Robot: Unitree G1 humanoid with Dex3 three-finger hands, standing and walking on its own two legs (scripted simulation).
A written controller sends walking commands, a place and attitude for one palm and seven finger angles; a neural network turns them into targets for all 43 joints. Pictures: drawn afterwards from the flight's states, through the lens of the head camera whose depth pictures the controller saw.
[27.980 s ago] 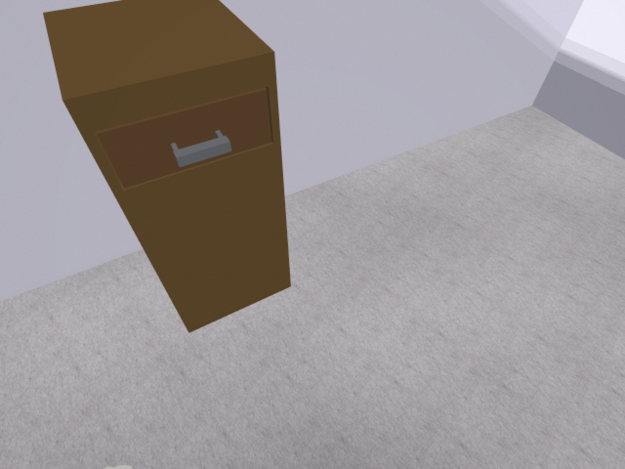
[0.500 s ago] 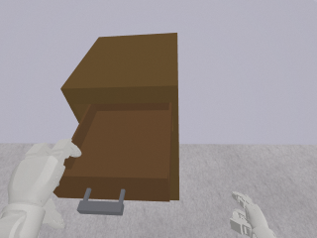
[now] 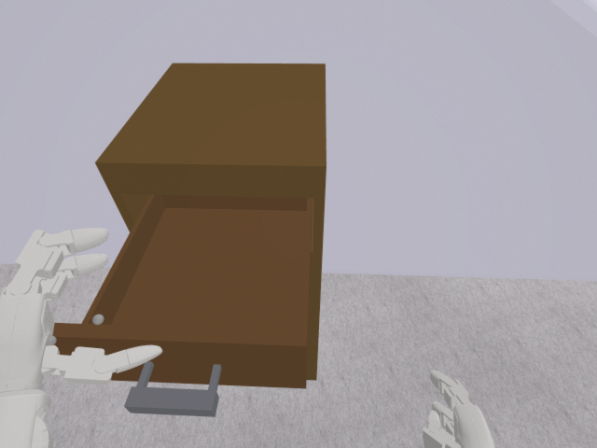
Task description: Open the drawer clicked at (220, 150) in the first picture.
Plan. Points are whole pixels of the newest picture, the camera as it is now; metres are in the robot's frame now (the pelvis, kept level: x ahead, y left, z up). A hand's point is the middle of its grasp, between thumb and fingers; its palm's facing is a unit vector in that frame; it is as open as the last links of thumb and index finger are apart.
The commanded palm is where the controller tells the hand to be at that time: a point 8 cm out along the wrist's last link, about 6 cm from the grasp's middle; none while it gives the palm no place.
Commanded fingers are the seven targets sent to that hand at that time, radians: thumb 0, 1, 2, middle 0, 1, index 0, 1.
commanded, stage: draw the hand back to the body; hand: left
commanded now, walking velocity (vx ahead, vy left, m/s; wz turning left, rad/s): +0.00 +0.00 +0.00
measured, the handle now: (177, 385) +0.20 +0.20 -0.03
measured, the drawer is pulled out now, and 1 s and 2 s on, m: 0.28 0.28 0.28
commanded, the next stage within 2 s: step back with the hand held close in 0.66 s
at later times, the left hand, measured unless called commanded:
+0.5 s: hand (95, 328) +0.18 +0.23 +0.16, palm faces +0.41 -0.82 -0.40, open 8.3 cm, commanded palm +0.13 +0.27 +0.18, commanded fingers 0.00 0.90 0.90 -0.20 -0.30 -0.20 -0.30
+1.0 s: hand (93, 330) +0.18 +0.23 +0.16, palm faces +0.34 -0.82 -0.46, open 7.4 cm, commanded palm +0.11 +0.28 +0.18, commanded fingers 0.00 0.90 0.90 -0.20 -0.30 -0.20 -0.30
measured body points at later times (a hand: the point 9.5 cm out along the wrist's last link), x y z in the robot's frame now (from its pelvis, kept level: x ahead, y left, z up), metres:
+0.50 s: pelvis +0.00 -0.01 +0.00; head -0.02 -0.04 +0.45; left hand +0.15 +0.27 +0.18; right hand +0.20 -0.22 -0.08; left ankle -0.04 +0.10 -0.74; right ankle +0.00 -0.10 -0.74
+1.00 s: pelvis -0.02 +0.00 +0.00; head +0.01 -0.02 +0.45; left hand +0.16 +0.27 +0.18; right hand +0.17 -0.24 -0.09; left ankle -0.04 +0.10 -0.74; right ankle +0.00 -0.10 -0.74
